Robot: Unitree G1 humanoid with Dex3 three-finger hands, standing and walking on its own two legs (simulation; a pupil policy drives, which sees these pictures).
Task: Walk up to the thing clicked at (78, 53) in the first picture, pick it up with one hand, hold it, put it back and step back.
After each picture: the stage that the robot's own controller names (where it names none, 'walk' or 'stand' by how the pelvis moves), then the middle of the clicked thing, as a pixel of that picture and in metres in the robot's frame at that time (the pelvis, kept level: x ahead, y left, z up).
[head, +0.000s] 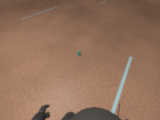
stand; (78, 53) +1.29 +0.23 -0.72
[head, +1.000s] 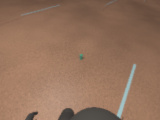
walk; (81, 56) +1.17 +0.12 -0.71
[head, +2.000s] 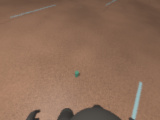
walk; (76, 73) +0.73 +0.13 -0.71
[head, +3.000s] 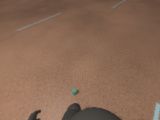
walk; (74, 91) +0.44 +0.22 -0.69
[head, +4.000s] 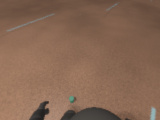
stand; (71, 99) +0.35 +0.18 -0.72
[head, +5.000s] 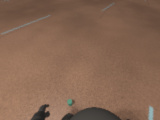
stand; (69, 102) +0.31 +0.20 -0.72
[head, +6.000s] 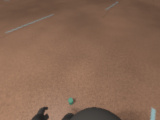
stand; (70, 101) +0.32 +0.20 -0.73
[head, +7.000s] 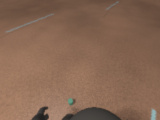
stand; (70, 101) +0.31 +0.20 -0.73
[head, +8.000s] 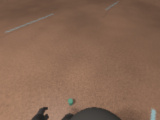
go down; (70, 101) +0.31 +0.20 -0.73
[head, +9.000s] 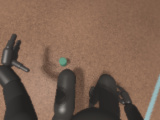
go down; (63, 62) +0.40 +0.21 -0.33
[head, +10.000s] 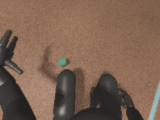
approach; (62, 62) +0.40 +0.22 -0.31
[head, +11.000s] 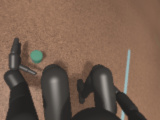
close in; (36, 57) +0.39 +0.26 -0.22
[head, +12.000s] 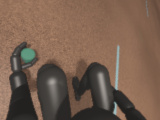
close; (28, 56) +0.39 +0.27 -0.22
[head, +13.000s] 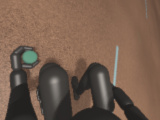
lift; (29, 58) +0.36 +0.26 -0.23
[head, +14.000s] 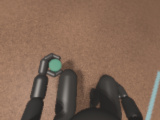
lift; (55, 66) +0.31 +0.25 -0.07
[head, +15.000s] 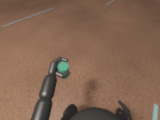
hold; (63, 70) +0.33 +0.17 +0.05
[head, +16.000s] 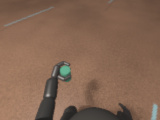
hold; (66, 74) +0.32 +0.17 +0.01
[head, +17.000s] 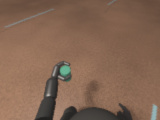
hold; (66, 74) +0.32 +0.17 +0.02
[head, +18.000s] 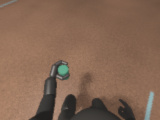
crouch; (64, 72) +0.33 +0.17 -0.04
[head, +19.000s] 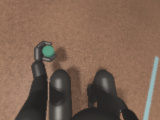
lower; (49, 54) +0.43 +0.24 -0.11
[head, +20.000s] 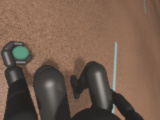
lower; (21, 54) +0.40 +0.28 -0.23
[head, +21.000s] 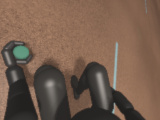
lower; (21, 54) +0.39 +0.28 -0.22
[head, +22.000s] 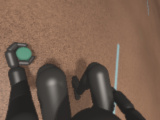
lower; (24, 55) +0.38 +0.28 -0.22
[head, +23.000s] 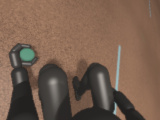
lower; (27, 56) +0.38 +0.28 -0.22
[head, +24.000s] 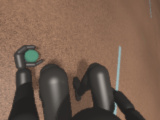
open; (31, 58) +0.37 +0.26 -0.22
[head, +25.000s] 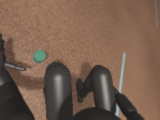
stand; (39, 57) +0.37 +0.25 -0.23
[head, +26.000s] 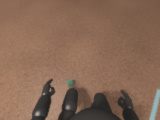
stand; (70, 83) +0.35 +0.18 -0.56
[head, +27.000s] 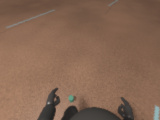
stand; (71, 98) +0.33 +0.18 -0.66
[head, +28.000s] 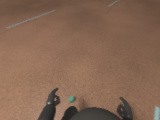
stand; (71, 99) +0.33 +0.18 -0.67
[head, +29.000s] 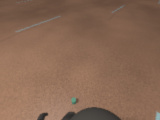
stand; (73, 100) +0.35 +0.17 -0.72
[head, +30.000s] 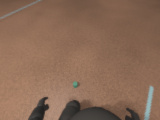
walk; (75, 84) +0.43 +0.15 -0.70
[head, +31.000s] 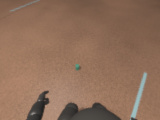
walk; (77, 67) +0.72 +0.17 -0.69
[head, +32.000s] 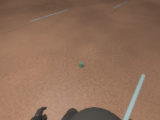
stand; (80, 64) +0.99 +0.18 -0.70
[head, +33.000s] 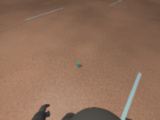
stand; (78, 64) +0.96 +0.19 -0.73
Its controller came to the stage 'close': yes
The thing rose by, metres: 0.71
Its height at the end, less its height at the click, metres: +0.00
